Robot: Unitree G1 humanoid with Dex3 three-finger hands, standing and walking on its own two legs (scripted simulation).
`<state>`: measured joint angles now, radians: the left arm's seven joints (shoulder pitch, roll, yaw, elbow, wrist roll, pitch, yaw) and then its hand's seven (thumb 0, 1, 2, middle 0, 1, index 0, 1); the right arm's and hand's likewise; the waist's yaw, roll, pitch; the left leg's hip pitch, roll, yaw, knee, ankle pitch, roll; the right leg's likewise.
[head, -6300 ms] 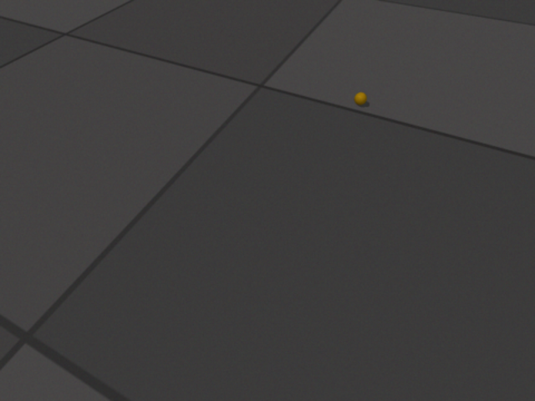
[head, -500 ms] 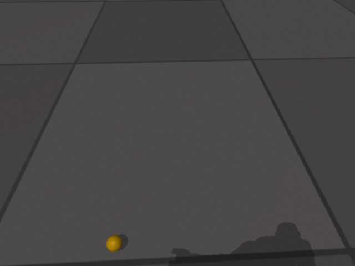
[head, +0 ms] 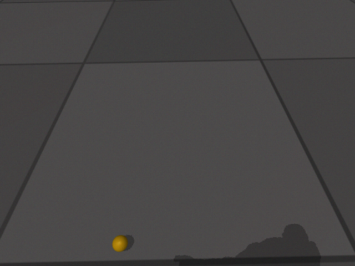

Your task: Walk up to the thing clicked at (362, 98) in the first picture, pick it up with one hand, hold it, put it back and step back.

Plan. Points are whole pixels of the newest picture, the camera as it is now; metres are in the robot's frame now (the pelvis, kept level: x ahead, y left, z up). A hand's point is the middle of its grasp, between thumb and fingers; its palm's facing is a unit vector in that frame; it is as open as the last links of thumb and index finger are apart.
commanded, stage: walk up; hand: left
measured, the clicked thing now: (120, 243) +0.37 +0.33 -0.74
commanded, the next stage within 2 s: stand in 0.08 s
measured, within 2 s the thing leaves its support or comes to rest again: neither
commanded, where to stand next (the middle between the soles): +0.04 +0.00 m, yaw +1 degrees
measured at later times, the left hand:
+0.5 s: hand out of the picture +0.07 +0.25 -0.16, palm faces -0.01 -0.94 -0.34, open 7.4 cm
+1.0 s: hand out of the picture +0.06 +0.25 -0.16, palm faces -0.02 -0.94 -0.34, open 7.4 cm
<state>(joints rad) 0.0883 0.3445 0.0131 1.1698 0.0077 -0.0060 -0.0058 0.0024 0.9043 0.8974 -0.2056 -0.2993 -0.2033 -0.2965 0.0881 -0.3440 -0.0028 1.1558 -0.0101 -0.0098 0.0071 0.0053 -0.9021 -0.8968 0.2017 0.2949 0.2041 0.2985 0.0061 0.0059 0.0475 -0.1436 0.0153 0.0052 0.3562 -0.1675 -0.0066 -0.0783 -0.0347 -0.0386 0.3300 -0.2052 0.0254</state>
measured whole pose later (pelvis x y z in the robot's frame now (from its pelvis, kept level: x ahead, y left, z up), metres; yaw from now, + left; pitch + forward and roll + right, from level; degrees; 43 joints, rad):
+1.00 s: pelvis -0.01 +0.00 +0.00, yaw +0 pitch -3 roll +0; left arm 0.11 0.35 0.01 1.15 0.01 -0.01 0.00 0.00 0.90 0.90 -0.21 -0.30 -0.20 -0.30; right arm 0.10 -0.35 0.00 1.16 -0.01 0.00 0.01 0.01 -0.90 -0.90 0.20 0.29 0.20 0.30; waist 0.00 0.00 0.06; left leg -0.15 0.02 0.00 0.34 -0.15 -0.01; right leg -0.08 -0.03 -0.04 0.31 -0.19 0.02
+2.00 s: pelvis +0.01 +0.00 +0.00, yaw +0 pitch -2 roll +0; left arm 0.11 0.35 0.01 1.13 0.01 0.00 0.00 0.00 0.90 0.90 -0.21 -0.30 -0.20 -0.30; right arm 0.10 -0.35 0.01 1.13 -0.01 0.00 0.00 0.00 -0.90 -0.90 0.20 0.29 0.20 0.30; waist 0.00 0.00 0.05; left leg -0.13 0.02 0.00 0.33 -0.16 -0.01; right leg -0.06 -0.03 -0.04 0.30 -0.20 0.02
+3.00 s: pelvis +0.01 +0.00 +0.00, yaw +0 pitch -3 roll +0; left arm 0.13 0.35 0.01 1.12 0.01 -0.01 0.00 0.00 0.90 0.90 -0.21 -0.30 -0.20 -0.30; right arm 0.10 -0.35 0.00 1.13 -0.01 0.00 0.00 0.00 -0.90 -0.90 0.20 0.29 0.20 0.30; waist 0.00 0.00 0.06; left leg -0.12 0.02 0.01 0.33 -0.16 -0.01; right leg -0.06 -0.03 -0.03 0.30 -0.20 0.02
